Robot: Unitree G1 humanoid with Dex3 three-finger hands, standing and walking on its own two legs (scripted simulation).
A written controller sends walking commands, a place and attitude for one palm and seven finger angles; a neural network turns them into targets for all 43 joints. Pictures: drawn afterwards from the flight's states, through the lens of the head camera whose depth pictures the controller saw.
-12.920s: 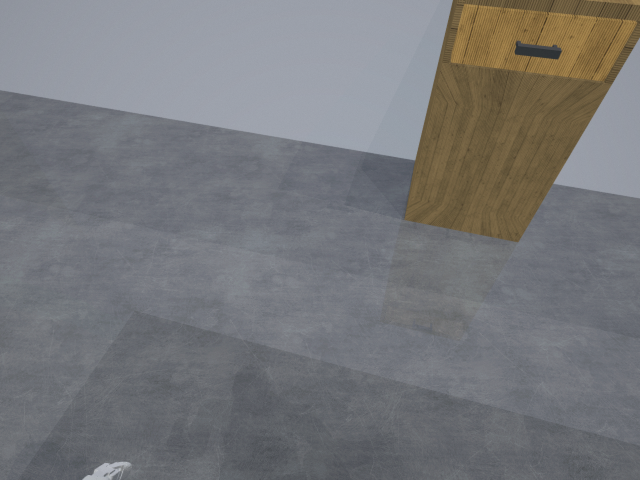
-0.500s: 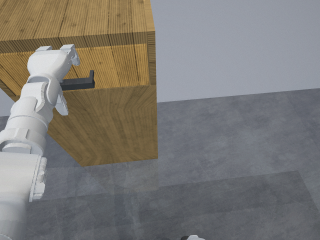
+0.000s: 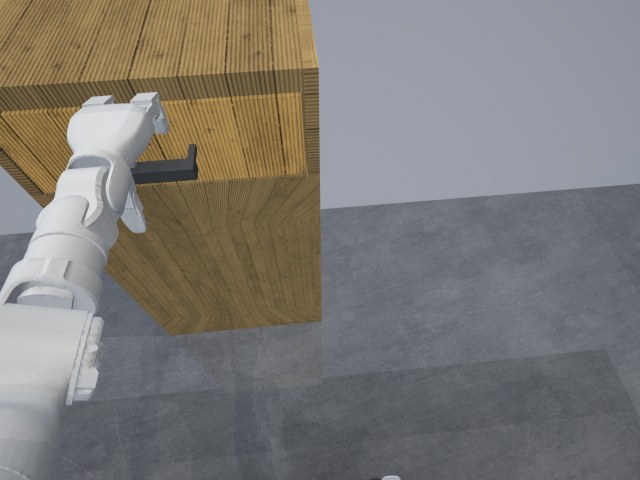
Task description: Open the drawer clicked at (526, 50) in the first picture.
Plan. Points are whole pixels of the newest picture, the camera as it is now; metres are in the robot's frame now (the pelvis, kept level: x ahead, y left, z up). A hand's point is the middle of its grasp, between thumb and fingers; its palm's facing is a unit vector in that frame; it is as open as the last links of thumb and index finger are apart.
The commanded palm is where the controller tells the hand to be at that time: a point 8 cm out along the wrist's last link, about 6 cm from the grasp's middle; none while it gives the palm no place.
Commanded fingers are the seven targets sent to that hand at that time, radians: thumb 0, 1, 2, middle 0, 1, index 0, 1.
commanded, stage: move the hooked fingers above the handle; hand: left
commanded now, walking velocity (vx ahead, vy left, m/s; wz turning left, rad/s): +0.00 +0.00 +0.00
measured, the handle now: (158, 162) +0.56 +0.23 +0.04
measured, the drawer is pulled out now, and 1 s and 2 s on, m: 0.00 0.00 0.00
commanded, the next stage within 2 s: lower the fingers behind the handle in 0.12 s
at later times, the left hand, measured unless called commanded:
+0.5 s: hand (142, 172) +0.50 +0.23 +0.07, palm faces -0.05 -0.01 -1.00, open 13.8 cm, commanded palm +0.48 +0.24 +0.13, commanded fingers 0.00 -0.50 0.30 -0.30 -1.20 -0.30 -1.20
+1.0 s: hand (142, 187) +0.50 +0.24 +0.05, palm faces -0.04 -0.01 -1.00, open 13.8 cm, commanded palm +0.48 +0.24 +0.09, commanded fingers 0.00 -0.50 0.30 -0.30 -1.20 -0.30 -1.20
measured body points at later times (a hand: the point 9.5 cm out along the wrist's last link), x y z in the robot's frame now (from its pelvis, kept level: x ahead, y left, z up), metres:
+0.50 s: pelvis +0.00 +0.00 +0.00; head +0.10 -0.01 +0.44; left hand +0.50 +0.23 +0.13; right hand +0.01 -0.28 -0.13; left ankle -0.05 +0.11 -0.72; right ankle +0.01 -0.14 -0.72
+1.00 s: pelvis +0.00 +0.00 -0.01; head +0.10 +0.00 +0.43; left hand +0.49 +0.23 +0.10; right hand +0.01 -0.28 -0.14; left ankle -0.05 +0.11 -0.72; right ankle +0.01 -0.14 -0.72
